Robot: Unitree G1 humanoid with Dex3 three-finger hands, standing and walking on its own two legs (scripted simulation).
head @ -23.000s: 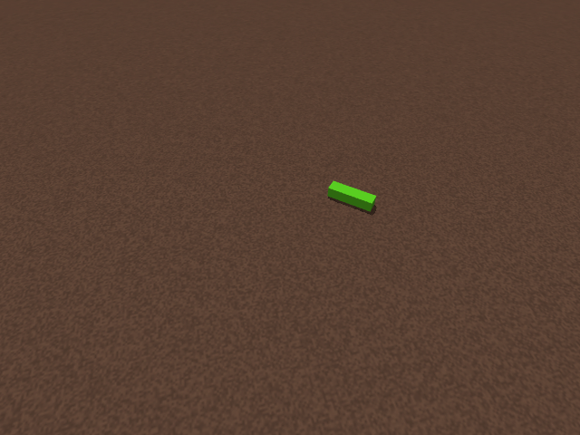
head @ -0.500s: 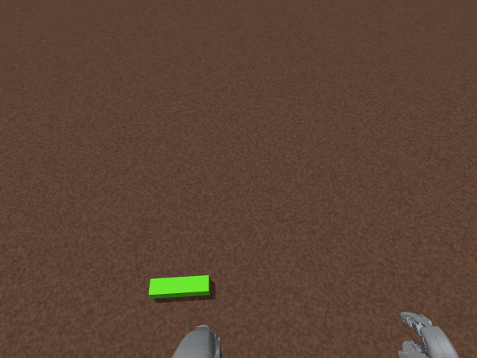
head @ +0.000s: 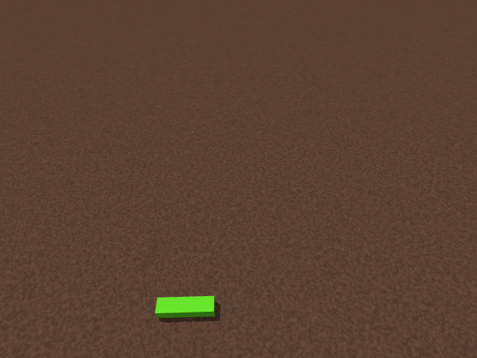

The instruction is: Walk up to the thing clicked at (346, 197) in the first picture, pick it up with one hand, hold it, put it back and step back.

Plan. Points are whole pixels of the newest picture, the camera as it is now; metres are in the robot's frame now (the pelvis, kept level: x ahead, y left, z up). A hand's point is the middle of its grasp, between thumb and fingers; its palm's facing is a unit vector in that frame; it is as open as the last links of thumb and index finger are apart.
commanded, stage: walk up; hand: left
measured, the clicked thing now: (186, 306) +0.46 +0.24 -0.74
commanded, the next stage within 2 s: stand in 1.28 s
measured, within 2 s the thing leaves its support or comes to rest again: neither
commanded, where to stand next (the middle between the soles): +0.08 +0.00 m, yaw +0 degrees
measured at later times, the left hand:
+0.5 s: hand out of the picture +0.11 +0.26 -0.14, palm faces +0.02 -0.93 -0.36, open 7.4 cm
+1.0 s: hand out of the picture +0.10 +0.26 -0.14, palm faces +0.04 -0.94 -0.35, open 7.4 cm
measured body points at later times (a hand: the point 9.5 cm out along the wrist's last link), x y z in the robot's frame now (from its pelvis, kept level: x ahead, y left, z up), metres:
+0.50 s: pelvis +0.02 +0.00 +0.02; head +0.03 +0.00 +0.46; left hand +0.11 +0.31 -0.11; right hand +0.12 -0.30 -0.11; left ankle +0.03 +0.13 -0.73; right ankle +0.01 -0.14 -0.73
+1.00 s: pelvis +0.02 +0.00 +0.02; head +0.03 +0.00 +0.47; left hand +0.10 +0.30 -0.11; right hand +0.11 -0.30 -0.12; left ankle +0.03 +0.13 -0.73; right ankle +0.01 -0.14 -0.73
